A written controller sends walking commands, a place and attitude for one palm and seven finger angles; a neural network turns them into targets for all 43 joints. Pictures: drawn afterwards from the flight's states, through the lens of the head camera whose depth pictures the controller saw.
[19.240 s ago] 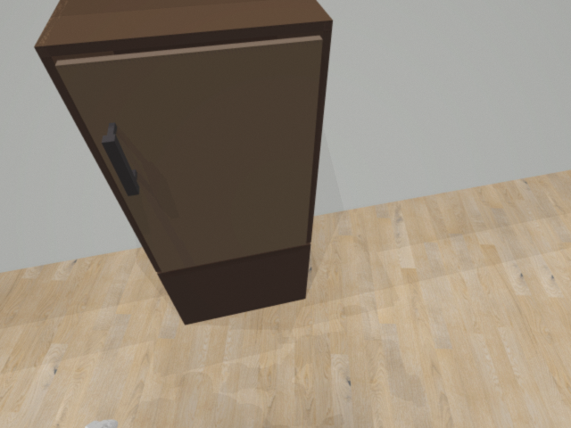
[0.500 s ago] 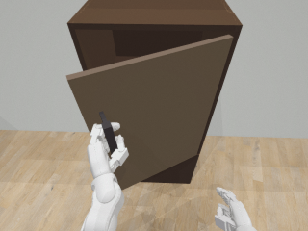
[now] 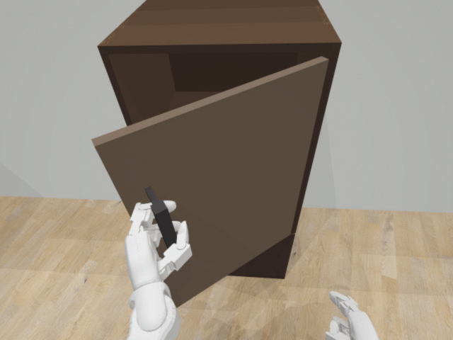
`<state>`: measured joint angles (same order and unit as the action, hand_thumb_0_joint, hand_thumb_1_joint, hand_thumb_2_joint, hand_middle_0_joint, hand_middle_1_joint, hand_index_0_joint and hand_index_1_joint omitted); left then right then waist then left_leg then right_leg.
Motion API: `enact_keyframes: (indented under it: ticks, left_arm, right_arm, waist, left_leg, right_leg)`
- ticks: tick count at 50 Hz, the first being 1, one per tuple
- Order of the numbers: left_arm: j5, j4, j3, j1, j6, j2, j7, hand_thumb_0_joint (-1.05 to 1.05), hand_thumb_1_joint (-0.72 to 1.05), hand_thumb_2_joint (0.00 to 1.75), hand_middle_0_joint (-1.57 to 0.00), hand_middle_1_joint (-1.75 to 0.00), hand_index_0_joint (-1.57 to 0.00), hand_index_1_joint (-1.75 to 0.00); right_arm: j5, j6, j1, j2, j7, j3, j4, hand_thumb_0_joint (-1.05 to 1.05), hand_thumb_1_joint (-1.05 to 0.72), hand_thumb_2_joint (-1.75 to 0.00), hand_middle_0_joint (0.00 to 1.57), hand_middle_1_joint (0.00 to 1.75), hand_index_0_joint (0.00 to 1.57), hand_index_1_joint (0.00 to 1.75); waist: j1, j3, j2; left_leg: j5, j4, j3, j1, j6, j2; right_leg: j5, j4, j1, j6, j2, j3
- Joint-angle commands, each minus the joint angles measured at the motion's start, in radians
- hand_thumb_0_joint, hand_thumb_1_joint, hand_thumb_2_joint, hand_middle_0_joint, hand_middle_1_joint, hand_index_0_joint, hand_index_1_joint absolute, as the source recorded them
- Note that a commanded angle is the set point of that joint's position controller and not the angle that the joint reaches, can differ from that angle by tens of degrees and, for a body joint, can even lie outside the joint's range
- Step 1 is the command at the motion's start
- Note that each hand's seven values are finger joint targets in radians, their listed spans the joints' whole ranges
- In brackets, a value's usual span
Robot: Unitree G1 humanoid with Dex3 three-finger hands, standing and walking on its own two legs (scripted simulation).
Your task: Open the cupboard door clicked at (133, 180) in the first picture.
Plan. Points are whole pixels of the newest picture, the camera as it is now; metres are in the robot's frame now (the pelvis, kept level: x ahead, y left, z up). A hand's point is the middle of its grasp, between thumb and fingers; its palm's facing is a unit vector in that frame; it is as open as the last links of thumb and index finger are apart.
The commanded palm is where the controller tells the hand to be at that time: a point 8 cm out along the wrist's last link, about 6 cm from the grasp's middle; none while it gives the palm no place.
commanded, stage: open thumb and fingers to let go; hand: left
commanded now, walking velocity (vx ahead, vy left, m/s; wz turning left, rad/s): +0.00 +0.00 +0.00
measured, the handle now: (162, 221) +0.29 +0.13 +0.09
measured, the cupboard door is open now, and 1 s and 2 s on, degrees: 37 40 39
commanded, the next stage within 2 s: slide the hand sideways off the handle in 0.62 s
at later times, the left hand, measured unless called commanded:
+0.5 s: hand (180, 242) +0.26 +0.09 +0.09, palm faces +0.30 -0.95 +0.00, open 14.3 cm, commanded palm +0.21 +0.12 +0.09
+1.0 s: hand (180, 271) +0.21 +0.08 +0.09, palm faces -0.14 -0.99 +0.03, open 16.1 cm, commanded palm +0.19 +0.13 +0.09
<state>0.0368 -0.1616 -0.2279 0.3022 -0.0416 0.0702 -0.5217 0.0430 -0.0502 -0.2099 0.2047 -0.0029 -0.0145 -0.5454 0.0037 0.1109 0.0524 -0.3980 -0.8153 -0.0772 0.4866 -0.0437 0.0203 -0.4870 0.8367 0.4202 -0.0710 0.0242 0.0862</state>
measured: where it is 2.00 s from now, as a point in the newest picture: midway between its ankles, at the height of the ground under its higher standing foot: outside the picture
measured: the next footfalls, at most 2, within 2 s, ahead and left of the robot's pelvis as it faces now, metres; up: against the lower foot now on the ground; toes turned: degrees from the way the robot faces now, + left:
none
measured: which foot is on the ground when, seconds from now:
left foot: down 0.00-1.00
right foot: down 0.00-1.00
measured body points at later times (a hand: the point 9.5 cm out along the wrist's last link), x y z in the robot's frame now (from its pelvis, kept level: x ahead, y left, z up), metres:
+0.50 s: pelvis -0.01 +0.02 +0.00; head -0.01 +0.00 +0.45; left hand +0.24 +0.14 +0.09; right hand +0.18 -0.19 -0.08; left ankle +0.02 +0.17 -0.70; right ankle -0.03 -0.07 -0.70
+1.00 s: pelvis -0.01 +0.05 -0.01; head +0.00 +0.03 +0.44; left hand +0.21 +0.14 +0.09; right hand +0.15 -0.17 -0.08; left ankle +0.02 +0.17 -0.70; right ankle -0.03 -0.07 -0.70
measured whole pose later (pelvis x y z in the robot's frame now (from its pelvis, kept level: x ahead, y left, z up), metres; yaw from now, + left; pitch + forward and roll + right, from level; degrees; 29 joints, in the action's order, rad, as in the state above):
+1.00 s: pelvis -0.01 +0.05 -0.01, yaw -2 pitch +5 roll -1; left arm -0.02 -0.23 -0.33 0.35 -0.16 -0.05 -0.12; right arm -0.01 0.02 -0.25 0.21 0.01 -0.03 -0.45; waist 0.01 0.08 0.05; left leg -0.41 -0.89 -0.03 0.56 0.00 -0.01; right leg -0.47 0.88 0.49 -0.01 -0.01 0.04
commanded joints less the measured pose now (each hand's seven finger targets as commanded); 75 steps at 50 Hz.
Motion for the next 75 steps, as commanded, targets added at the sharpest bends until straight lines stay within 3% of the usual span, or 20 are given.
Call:
enact_keyframes:
  ticks: [1,8,10,15,17,23,30,35,36,37,38,40,42,45,47,49,53,58,67,75]
  left_arm:
    - [0.027,-0.212,-0.033,-0.159,-0.1,0.061,0.018,0.0,0.13,0.57,-0.35,-1.27,-0.35,-1.27]
    - [0.028,-0.185,-0.004,-0.18,-0.115,0.039,0.011,0.0,-0.36,0.36,-0.31,-1.22,-0.31,-1.22]
    - [0.025,-0.178,-0.018,-0.212,-0.117,0.057,0.005,0.0,-0.5,0.3,-0.3,-1.2,-0.3,-1.2]
    - [0.036,-0.192,-0.041,-0.204,-0.118,0.082,-0.004,0.0,-0.5,0.3,-0.27,-1.05,-0.27,-1.05]
    - [0.035,-0.178,-0.045,-0.204,-0.113,0.086,-0.006,0.0,-0.5,0.3,-0.26,-0.95,-0.26,-0.95]
    - [0.042,-0.163,-0.068,-0.247,-0.083,0.116,-0.03,0.0,-0.5,0.3,-0.21,-0.65,-0.21,-0.65]
    - [0.041,-0.173,-0.109,-0.223,-0.036,0.176,-0.037,0.0,-0.5,0.3,-0.15,-0.3,-0.15,-0.3]
    - [0.038,-0.201,-0.109,-0.223,-0.017,0.175,-0.04,0.0,-0.5,0.3,-0.15,-0.3,-0.15,-0.3]
    - [0.039,-0.197,-0.118,-0.232,-0.013,0.184,-0.042,0.0,-0.5,0.3,-0.15,-0.3,-0.15,-0.3]
    - [0.135,-0.226,-0.305,-0.26,-0.074,0.042,0.158,0.0,-0.5,0.3,-0.15,-0.3,-0.15,-0.3]
    - [0.087,-0.286,-0.234,-0.269,-0.123,-0.015,0.275,0.0,-0.5,0.3,-0.15,-0.3,-0.15,-0.3]
    - [0.029,-0.327,-0.217,-0.232,-0.186,-0.063,0.43,0.0,-0.5,0.3,-0.15,-0.3,-0.15,-0.3]
    - [-0.036,-0.33,-0.197,-0.217,-0.207,-0.047,0.491,0.0,-0.5,0.3,-0.15,-0.3,-0.15,-0.3]
    - [-0.089,-0.316,-0.148,-0.173,-0.204,-0.022,0.453,0.0,-0.5,0.3,-0.15,-0.3,-0.15,-0.3]
    - [-0.074,-0.314,-0.116,-0.126,-0.199,-0.039,0.404,0.0,-0.5,0.3,-0.15,-0.3,-0.15,-0.3]
    - [-0.041,-0.327,-0.11,-0.071,-0.194,-0.051,0.367,0.0,-0.5,0.3,-0.15,-0.3,-0.15,-0.3]
    - [-0.021,-0.333,-0.048,0.02,-0.192,-0.109,0.345,0.0,-0.5,0.3,-0.15,-0.3,-0.15,-0.3]
    - [-0.04,-0.369,-0.001,0.056,-0.194,-0.142,0.363,0.0,-0.5,0.3,-0.15,-0.3,-0.15,-0.3]
    - [-0.113,-0.412,0.095,0.221,-0.204,-0.196,0.431,0.0,-0.5,0.3,-0.15,-0.3,-0.15,-0.3]
    - [-0.161,-0.488,0.135,0.315,-0.255,-0.234,0.516,0.0,-0.5,0.3,-0.15,-0.3,-0.15,-0.3]
  right_arm:
    - [0.001,0.069,0.134,0.066,-0.007,0.028,0.179,0.0,-0.9,-0.9,0.2,0.3,0.2,0.3]
    - [-0.001,0.068,0.137,0.064,-0.011,0.031,0.178,0.0,-0.9,-0.9,0.2,0.3,0.2,0.3]
    - [0.001,0.07,0.137,0.061,-0.011,0.026,0.18,0.0,-0.9,-0.9,0.2,0.3,0.2,0.3]
    - [0.001,0.072,0.135,0.062,-0.006,0.03,0.186,0.0,-0.9,-0.9,0.2,0.3,0.2,0.3]
    - [-0.002,0.072,0.135,0.063,-0.006,0.028,0.185,0.0,-0.9,-0.9,0.2,0.3,0.2,0.3]
    - [-0.005,0.068,0.152,0.064,0.0,0.027,0.186,0.0,-0.9,-0.9,0.2,0.3,0.2,0.3]
    - [-0.009,0.056,0.157,0.059,0.016,0.025,0.194,0.0,-0.9,-0.9,0.2,0.3,0.2,0.3]
    - [-0.01,0.048,0.172,0.06,0.022,0.024,0.196,0.0,-0.9,-0.9,0.2,0.3,0.2,0.3]
    - [-0.011,0.047,0.176,0.059,0.023,0.022,0.196,0.0,-0.9,-0.9,0.2,0.3,0.2,0.3]
    - [-0.018,0.048,0.083,0.105,0.034,0.024,0.172,0.0,-0.9,-0.9,0.2,0.3,0.2,0.3]
    - [-0.027,0.048,0.078,0.094,0.028,0.04,0.202,0.0,-0.9,-0.9,0.2,0.3,0.2,0.3]
    - [-0.036,0.069,0.074,0.091,0.017,0.03,0.231,0.0,-0.9,-0.9,0.2,0.3,0.2,0.3]
    - [-0.048,0.094,0.07,0.082,0.008,0.02,0.259,0.0,-0.9,-0.9,0.2,0.3,0.2,0.3]
    - [-0.055,0.123,0.078,0.083,0.002,0.014,0.278,0.0,-0.9,-0.9,0.2,0.3,0.2,0.3]
    - [-0.052,0.132,0.073,0.084,0.005,0.015,0.283,0.0,-0.9,-0.9,0.2,0.3,0.2,0.3]
    - [-0.048,0.131,0.071,0.082,0.015,0.016,0.295,0.0,-0.9,-0.9,0.2,0.3,0.2,0.3]
    - [-0.045,0.123,0.065,0.084,0.019,0.017,0.304,0.0,-0.9,-0.9,0.2,0.3,0.2,0.3]
    - [-0.046,0.112,0.068,0.084,0.015,0.011,0.317,0.0,-0.9,-0.9,0.2,0.3,0.2,0.3]
    - [-0.05,0.124,0.035,0.093,0.003,0.015,0.331,0.0,-0.9,-0.9,0.2,0.3,0.2,0.3]
    - [-0.058,0.154,0.008,0.101,-0.008,0.033,0.337,0.0,-0.9,-0.9,0.2,0.3,0.2,0.3]
  waist:
    - [0.011,0.097,-0.167]
    - [-0.006,0.111,-0.141]
    - [0.002,0.108,-0.156]
    - [-0.001,0.136,-0.121]
    - [0.006,0.114,-0.146]
    - [0.002,0.095,-0.104]
    - [-0.007,0.134,-0.089]
    - [-0.01,0.119,-0.078]
    - [-0.006,0.111,-0.073]
    - [0.103,0.047,-0.139]
    - [0.059,0.126,-0.1]
    - [0.056,0.164,-0.046]
    - [0.054,0.136,-0.046]
    - [0.036,0.099,-0.07]
    - [0.026,0.096,-0.101]
    - [0.008,0.11,-0.079]
    - [-0.012,0.11,-0.114]
    - [-0.013,0.078,-0.057]
    - [-0.007,0.068,-0.11]
    - [0.003,0.102,-0.069]
  left_leg:
    - [0.196,0.023,0.05,-0.073,0.067,-0.05]
    - [0.182,0.034,0.05,-0.076,0.069,-0.049]
    - [0.176,0.035,0.052,-0.074,0.07,-0.05]
    - [0.205,0.037,0.058,-0.094,0.07,-0.045]
    - [0.203,0.035,0.059,-0.093,0.07,-0.044]
    - [0.182,0.044,0.053,-0.102,0.067,-0.037]
    - [0.233,0.057,0.046,-0.112,0.061,-0.027]
    - [0.216,0.056,0.041,-0.102,0.057,-0.025]
    - [0.205,0.054,0.04,-0.103,0.057,-0.024]
    - [0.22,0.049,0.035,-0.11,0.078,-0.027]
    - [0.243,0.046,0.041,-0.113,0.084,-0.027]
    - [0.251,0.037,0.047,-0.134,0.087,-0.031]
    - [0.192,0.047,0.035,-0.12,0.083,-0.028]
    - [0.104,0.068,0.015,-0.09,0.071,-0.024]
    - [0.09,0.072,0.016,-0.077,0.069,-0.022]
    - [0.105,0.076,0.019,-0.072,0.067,-0.022]
    - [0.114,0.064,0.041,-0.041,0.071,-0.025]
    - [0.089,0.058,0.056,-0.022,0.069,-0.027]
    - [0.101,0.019,0.074,0.021,0.071,-0.034]
    - [0.142,-0.032,0.072,0.039,0.073,-0.039]
  right_leg:
    - [0.452,-0.226,-0.018,0.09,-0.079,-0.133]
    - [0.358,-0.234,-0.018,0.074,-0.072,-0.128]
    - [0.352,-0.229,-0.007,0.078,-0.072,-0.121]
    - [0.377,-0.198,-0.006,0.068,-0.056,-0.092]
    - [0.37,-0.203,0.004,0.068,-0.052,-0.084]
    - [0.259,-0.196,0.04,0.049,-0.032,-0.049]
    - [0.317,-0.146,0.024,0.037,-0.016,-0.013]
    - [0.287,-0.145,0.035,0.033,-0.013,-0.008]
    - [0.268,-0.146,0.046,0.032,-0.012,-0.006]
    - [0.335,-0.141,0.109,0.047,-0.022,-0.062]
    - [0.39,-0.122,0.059,0.039,-0.025,-0.062]
    - [0.412,-0.099,0.045,0.038,-0.028,-0.055]
    - [0.329,-0.101,0.073,0.039,-0.021,-0.039]
    - [0.206,-0.107,0.104,0.042,-0.009,-0.018]
    - [0.183,-0.106,0.108,0.043,-0.006,-0.014]
    - [0.191,-0.088,0.098,0.038,-0.008,-0.011]
    - [0.206,-0.094,0.075,0.039,-0.005,-0.025]
    - [0.182,-0.099,0.088,0.039,-0.005,-0.035]
    - [0.229,-0.101,0.088,0.056,-0.002,-0.051]
    - [0.307,-0.07,0.101,0.064,-0.007,-0.064]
